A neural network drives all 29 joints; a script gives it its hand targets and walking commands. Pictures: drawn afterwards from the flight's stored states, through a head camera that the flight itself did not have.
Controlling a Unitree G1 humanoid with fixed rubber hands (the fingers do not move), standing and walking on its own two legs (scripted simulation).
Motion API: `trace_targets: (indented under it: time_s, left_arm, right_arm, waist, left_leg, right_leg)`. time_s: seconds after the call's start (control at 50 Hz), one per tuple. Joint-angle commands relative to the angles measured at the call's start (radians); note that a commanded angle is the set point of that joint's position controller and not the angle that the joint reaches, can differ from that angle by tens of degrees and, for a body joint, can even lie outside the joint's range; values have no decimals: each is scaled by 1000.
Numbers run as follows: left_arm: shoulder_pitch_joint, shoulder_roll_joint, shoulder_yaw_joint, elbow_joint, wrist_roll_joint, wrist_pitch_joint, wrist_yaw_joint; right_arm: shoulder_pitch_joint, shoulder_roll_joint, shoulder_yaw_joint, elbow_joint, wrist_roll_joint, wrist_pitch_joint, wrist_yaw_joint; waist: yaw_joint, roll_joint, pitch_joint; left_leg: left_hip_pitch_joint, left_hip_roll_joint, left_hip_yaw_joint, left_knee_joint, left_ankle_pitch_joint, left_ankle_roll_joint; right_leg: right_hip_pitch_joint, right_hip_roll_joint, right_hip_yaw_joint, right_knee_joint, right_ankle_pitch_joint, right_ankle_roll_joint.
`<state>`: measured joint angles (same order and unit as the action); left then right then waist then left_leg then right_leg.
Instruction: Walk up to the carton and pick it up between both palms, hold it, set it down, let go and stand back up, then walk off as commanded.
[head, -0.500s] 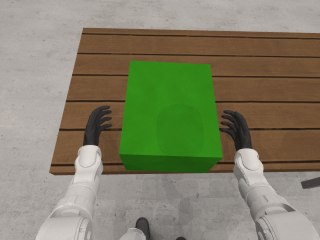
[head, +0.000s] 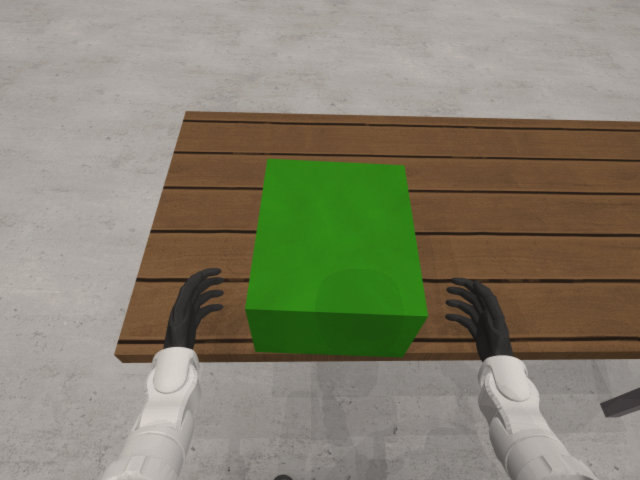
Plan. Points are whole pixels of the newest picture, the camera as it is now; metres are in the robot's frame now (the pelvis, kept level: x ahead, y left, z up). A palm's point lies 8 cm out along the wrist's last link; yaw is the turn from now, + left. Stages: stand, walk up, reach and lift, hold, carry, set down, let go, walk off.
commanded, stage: set down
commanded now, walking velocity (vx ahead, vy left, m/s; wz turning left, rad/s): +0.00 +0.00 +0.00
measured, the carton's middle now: (332, 254) +0.46 +0.00 -0.05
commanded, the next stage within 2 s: none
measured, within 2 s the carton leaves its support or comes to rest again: neither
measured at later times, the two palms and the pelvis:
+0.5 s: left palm (171, 374) +0.25 +0.20 -0.02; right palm (519, 390) +0.24 -0.22 -0.01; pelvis +0.01 -0.02 +0.01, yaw +1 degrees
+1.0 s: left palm (178, 405) +0.22 +0.19 -0.03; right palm (531, 424) +0.20 -0.23 -0.02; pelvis +0.02 -0.03 +0.01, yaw +1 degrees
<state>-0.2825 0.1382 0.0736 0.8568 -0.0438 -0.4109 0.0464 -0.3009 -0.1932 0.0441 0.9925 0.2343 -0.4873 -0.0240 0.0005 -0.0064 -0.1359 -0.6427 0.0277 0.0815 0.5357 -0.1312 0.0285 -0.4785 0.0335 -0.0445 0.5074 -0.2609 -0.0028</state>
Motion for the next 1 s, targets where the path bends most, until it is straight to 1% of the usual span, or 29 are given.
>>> trace_targets:
  time_s: [0.0,0.12,0.2,0.3,0.36,0.54,0.72,0.82,0.98]
  left_arm:
    - [-79,147,-23,-193,-75,-36,-25]
    - [30,152,-32,-276,-75,-32,-26]
    - [83,166,-45,-320,-88,-21,-23]
    - [118,194,-62,-353,-115,-2,-19]
    - [152,206,-64,-369,-126,9,-18]
    - [285,209,-34,-399,-111,63,-53]
    - [319,233,-15,-445,-118,98,-63]
    - [322,244,-12,-440,-124,116,-71]
    - [363,242,-9,-453,-103,168,-75]
  right_arm:
    - [-96,-115,-16,-235,34,-22,12]
    - [22,-92,-11,-306,32,-30,14]
    - [84,-88,-9,-353,34,-22,17]
    - [136,-86,-3,-408,38,4,19]
    - [188,-84,7,-439,41,18,15]
    - [351,-58,43,-514,38,52,-14]
    - [413,-21,41,-616,-13,87,-24]
    - [433,-8,39,-635,-40,115,-32]
    - [449,-6,23,-617,-77,142,-40]
  waist:
    - [-10,-24,-269]
    - [-4,-9,-222]
    - [0,-3,-172]
    - [4,-10,-101]
    - [9,-17,-71]
    - [26,-9,43]
    - [36,-45,125]
    - [37,-57,146]
    - [39,-41,135]
  left_leg:
    - [607,7,-141,-64,22,-39]
    - [631,4,-137,-74,31,-41]
    - [654,5,-130,-87,9,-40]
    - [677,3,-118,-102,-33,-33]
    - [693,-2,-109,-109,-22,-30]
    - [739,-24,-84,-129,52,-25]
    - [730,-30,-68,-138,-3,-7]
    - [730,-27,-61,-144,-36,-1]
    - [768,-22,-48,-154,4,-8]
  right_leg:
    - [-45,-27,53,-112,14,7]
    - [5,-31,62,-124,19,1]
    - [26,-35,67,-137,-8,-3]
    - [45,-42,78,-151,-60,-5]
    - [59,-45,83,-162,-57,-4]
    - [98,-52,91,-212,16,-2]
    - [60,-71,113,-240,-35,-5]
    - [49,-83,125,-247,-59,-5]
    - [69,-76,110,-252,-7,-7]
